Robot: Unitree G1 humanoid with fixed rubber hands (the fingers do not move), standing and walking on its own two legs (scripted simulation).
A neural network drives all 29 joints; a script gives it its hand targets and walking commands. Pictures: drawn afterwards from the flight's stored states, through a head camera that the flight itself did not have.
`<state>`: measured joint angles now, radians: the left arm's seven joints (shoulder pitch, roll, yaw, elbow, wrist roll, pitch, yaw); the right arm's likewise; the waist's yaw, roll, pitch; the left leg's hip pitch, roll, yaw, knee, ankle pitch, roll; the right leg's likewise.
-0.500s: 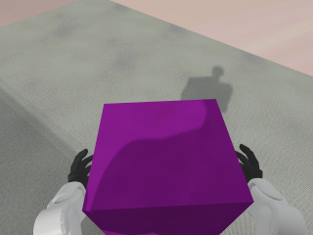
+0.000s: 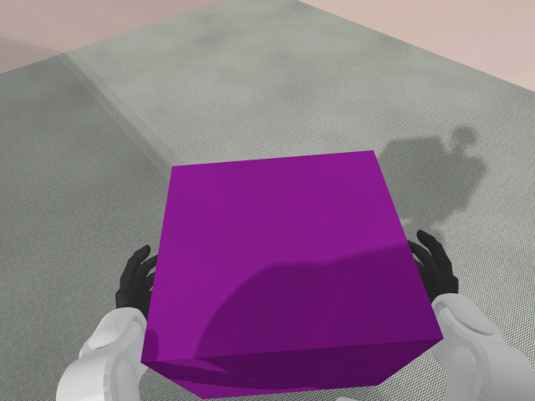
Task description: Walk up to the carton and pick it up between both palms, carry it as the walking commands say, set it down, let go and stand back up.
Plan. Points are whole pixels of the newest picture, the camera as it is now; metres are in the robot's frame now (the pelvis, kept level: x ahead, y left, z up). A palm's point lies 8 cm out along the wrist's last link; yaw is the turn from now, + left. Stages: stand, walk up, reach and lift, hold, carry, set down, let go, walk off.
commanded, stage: carry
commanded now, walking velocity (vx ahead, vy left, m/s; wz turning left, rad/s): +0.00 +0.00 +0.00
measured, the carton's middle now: (282, 283) +0.28 -0.02 +0.03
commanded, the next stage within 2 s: none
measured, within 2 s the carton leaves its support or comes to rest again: neither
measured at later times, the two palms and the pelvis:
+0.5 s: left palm out of the picture +0.07 +0.20 +0.09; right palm out of the picture +0.08 -0.16 +0.09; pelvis -0.14 +0.02 +0.00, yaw +4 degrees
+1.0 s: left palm out of the picture -0.04 +0.21 +0.08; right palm out of the picture -0.01 -0.15 +0.08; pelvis -0.25 +0.01 -0.01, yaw +5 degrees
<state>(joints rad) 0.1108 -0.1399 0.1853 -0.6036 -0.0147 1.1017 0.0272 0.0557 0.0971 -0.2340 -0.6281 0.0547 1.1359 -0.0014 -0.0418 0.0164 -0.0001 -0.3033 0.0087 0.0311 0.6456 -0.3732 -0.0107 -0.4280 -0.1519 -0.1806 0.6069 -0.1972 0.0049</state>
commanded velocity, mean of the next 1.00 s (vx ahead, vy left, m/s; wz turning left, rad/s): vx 0.00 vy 0.00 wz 0.00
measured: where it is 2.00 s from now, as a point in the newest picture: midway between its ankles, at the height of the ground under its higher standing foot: outside the picture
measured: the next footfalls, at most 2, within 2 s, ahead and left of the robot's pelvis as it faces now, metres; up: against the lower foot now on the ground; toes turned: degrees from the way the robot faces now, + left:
left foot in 0.02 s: +0.01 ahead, +0.13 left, +0.00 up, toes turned +2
right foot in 0.32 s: -0.07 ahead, -0.08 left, +0.00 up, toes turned -1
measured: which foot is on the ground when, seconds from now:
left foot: up 0.00-0.00, down 0.02-0.34, up 0.36-0.46, down 0.48-1.00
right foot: down 0.00-0.02, up 0.04-0.30, down 0.32-1.00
